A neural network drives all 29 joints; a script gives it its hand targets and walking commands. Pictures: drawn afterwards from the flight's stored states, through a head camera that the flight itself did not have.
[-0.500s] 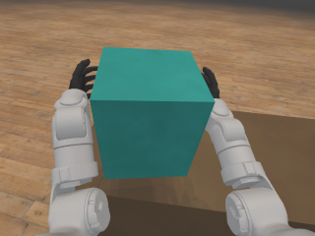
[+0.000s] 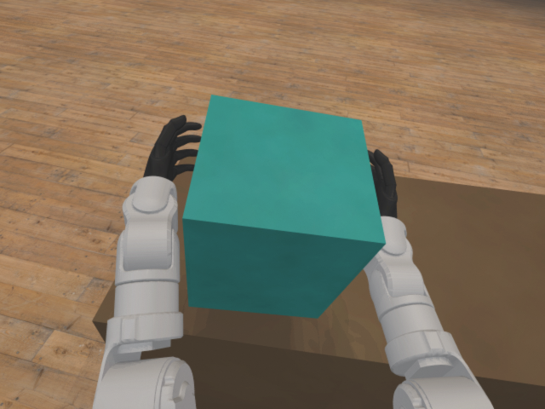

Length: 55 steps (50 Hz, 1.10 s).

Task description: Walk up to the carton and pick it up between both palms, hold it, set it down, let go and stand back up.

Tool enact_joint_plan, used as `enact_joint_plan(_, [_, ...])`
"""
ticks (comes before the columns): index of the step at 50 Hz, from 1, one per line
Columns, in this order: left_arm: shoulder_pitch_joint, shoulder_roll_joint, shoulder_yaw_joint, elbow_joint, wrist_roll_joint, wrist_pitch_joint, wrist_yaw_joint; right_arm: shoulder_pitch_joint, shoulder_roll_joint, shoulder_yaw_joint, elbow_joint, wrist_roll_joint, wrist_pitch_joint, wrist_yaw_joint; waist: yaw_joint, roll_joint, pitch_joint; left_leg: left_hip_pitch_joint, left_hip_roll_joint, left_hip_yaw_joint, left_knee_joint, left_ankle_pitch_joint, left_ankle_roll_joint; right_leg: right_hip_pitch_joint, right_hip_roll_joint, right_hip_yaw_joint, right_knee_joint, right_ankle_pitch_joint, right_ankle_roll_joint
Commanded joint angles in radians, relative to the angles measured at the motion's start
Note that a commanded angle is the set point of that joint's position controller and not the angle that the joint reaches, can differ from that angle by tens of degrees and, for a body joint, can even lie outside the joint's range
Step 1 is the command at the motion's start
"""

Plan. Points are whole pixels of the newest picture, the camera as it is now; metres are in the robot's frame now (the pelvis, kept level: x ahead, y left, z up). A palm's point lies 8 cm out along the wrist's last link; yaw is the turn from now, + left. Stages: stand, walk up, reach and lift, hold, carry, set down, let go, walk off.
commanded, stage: set down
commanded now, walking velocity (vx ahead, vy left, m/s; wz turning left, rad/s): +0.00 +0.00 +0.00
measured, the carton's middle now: (270, 218) +0.36 -0.04 +0.12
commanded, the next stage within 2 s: none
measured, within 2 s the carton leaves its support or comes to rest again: neither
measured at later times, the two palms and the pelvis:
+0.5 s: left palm (178, 176) +0.40 +0.08 +0.18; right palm (386, 217) +0.32 -0.21 +0.14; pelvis +0.00 +0.01 +0.00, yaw -1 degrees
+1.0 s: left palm (191, 180) +0.42 +0.07 +0.16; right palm (389, 224) +0.33 -0.22 +0.13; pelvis +0.01 +0.01 +0.00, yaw -1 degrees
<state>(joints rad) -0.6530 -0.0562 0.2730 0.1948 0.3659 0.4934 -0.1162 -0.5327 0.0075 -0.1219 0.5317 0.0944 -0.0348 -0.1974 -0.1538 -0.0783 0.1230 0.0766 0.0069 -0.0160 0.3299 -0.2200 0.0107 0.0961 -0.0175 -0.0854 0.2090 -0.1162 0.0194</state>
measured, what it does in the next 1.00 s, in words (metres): stands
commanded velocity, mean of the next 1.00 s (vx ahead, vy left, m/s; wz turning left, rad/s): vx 0.00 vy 0.00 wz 0.00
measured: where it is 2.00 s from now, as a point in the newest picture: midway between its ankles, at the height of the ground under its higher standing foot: outside the picture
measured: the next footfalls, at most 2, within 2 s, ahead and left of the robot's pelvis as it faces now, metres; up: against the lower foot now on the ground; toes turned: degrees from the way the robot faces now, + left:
none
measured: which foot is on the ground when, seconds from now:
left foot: down 0.00-1.00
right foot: down 0.00-1.00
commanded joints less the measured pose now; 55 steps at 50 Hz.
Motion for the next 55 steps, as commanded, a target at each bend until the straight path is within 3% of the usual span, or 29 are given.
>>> enact_joint_plan(1, [-0.476, -0.476, -0.465, -0.067, -0.129, -0.043, -0.079, -0.78, 0.354, 0.398, -0.377, 0.006, -0.115, 0.1, -0.005, 0.067, -0.499, 0.096, -0.033, 0.056, 0.028, 0.474, -0.054, 0.12, 0.066, -0.085, 0.051, 0.357, 0.012])
enact_joint_plan(5, [-0.458, -0.462, -0.442, -0.012, -0.107, -0.031, -0.079, -0.714, 0.343, 0.349, -0.285, -0.019, -0.086, 0.1, -0.02, 0.069, -0.393, 0.05, -0.03, 0.06, -0.017, 0.341, -0.046, 0.097, 0.052, -0.078, 0.034, 0.277, 0.015])
enact_joint_plan(11, [-0.442, -0.429, -0.33, 0.1, -0.051, 0.0, -0.121, -0.648, 0.34, 0.252, -0.159, -0.048, -0.047, 0.1, -0.028, 0.068, -0.22, -0.054, -0.033, 0.081, -0.091, 0.148, -0.023, 0.099, 0.033, -0.073, 0.018, 0.172, 0.023])
enact_joint_plan(19, [-0.473, -0.477, -0.375, 0.097, -0.083, -0.054, -0.11, -0.717, 0.344, 0.273, -0.232, -0.035, -0.103, 0.104, -0.035, 0.078, -0.389, 0.07, -0.026, 0.063, -0.025, 0.346, -0.06, 0.069, 0.06, -0.097, 0.029, 0.277, 0.021])
enact_joint_plan(26, [-0.507, -0.48, -0.378, 0.152, -0.105, -0.102, -0.092, -0.713, 0.357, 0.263, -0.208, -0.076, -0.112, 0.111, -0.033, 0.043, -0.403, 0.051, -0.025, 0.062, -0.047, 0.257, -0.044, 0.04, 0.054, -0.089, 0.02, 0.25, 0.027])
enact_joint_plan(33, [-0.49, -0.448, -0.301, 0.231, -0.069, -0.095, -0.111, -0.68, 0.381, 0.245, -0.155, -0.088, -0.094, 0.106, -0.02, 0.025, -0.326, -0.015, -0.037, 0.082, -0.086, 0.151, -0.012, 0.068, 0.038, -0.069, 0.016, 0.263, 0.041])
enact_joint_plan(39, [-0.489, -0.448, -0.288, 0.227, -0.057, -0.11, -0.117, -0.664, 0.4, 0.263, -0.16, -0.074, -0.099, 0.095, -0.022, 0.046, -0.385, -0.001, -0.045, 0.083, -0.068, 0.219, -0.017, 0.1, 0.042, -0.064, 0.034, 0.367, 0.048])
enact_joint_plan(44, [-0.505, -0.469, -0.345, 0.205, -0.089, -0.147, -0.105, -0.66, 0.409, 0.28, -0.19, -0.068, -0.12, 0.089, -0.041, 0.066, -0.468, 0.053, -0.042, 0.069, -0.028, 0.325, -0.039, 0.086, 0.053, -0.07, 0.043, 0.448, 0.045])
enact_joint_plan(50, [-0.498, -0.465, -0.35, 0.255, -0.092, -0.16, -0.103, -0.625, 0.393, 0.247, -0.134, -0.089, -0.111, 0.088, -0.062, 0.066, -0.396, 0.058, -0.034, 0.061, -0.039, 0.282, -0.046, 0.026, 0.056, -0.074, 0.023, 0.373, 0.041])
enact_joint_plan(55, [-0.503, -0.468, -0.332, 0.275, -0.093, -0.16, -0.115, -0.634, 0.391, 0.235, -0.142, -0.09, -0.114, 0.085, -0.059, 0.057, -0.395, 0.048, -0.03, 0.06, -0.042, 0.294, -0.047, 0.023, 0.058, -0.077, 0.022, 0.375, 0.043])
